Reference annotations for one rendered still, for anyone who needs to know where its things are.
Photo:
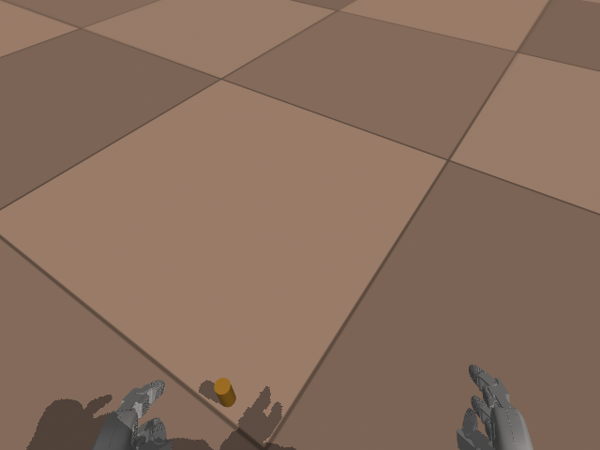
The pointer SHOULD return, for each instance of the left robot hand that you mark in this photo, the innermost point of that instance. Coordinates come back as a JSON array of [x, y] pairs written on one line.
[[120, 430]]

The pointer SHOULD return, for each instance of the right robot hand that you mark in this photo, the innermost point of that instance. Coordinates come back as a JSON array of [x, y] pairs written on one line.
[[504, 425]]

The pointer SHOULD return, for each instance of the can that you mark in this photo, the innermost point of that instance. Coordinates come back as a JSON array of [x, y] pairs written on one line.
[[225, 392]]

